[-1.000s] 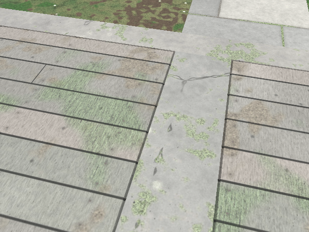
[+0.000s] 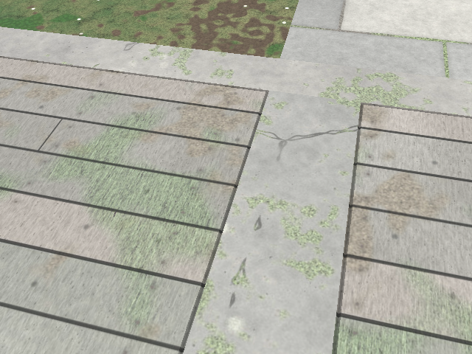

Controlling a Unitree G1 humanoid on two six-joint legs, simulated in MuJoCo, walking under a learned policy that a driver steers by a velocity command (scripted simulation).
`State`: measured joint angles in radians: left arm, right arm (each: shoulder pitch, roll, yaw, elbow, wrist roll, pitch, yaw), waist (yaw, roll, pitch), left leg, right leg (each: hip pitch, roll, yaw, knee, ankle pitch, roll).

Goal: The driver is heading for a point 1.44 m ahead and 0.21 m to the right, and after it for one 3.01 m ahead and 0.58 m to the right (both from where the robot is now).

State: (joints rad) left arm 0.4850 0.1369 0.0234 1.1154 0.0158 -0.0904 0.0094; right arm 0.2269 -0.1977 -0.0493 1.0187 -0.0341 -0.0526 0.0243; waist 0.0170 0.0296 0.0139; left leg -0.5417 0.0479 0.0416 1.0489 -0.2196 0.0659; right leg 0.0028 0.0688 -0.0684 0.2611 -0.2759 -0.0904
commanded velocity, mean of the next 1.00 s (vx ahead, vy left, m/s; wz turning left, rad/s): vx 0.49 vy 0.00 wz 0.00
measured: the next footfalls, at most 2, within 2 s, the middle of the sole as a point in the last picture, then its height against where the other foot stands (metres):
left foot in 0.24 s outside the picture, level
right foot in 0.80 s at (288, 315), level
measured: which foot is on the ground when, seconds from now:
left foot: up 0.00-0.22, down 0.24-0.80, up 0.82-1.00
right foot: down 0.00-0.26, up 0.28-0.78, down 0.80-1.00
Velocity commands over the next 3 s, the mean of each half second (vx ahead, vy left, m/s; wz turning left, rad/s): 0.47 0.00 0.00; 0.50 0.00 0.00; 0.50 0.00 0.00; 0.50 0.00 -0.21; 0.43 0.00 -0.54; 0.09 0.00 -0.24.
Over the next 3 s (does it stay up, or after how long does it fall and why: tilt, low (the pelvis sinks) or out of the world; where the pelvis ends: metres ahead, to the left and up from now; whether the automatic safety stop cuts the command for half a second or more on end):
stays up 1.42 -0.07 0.00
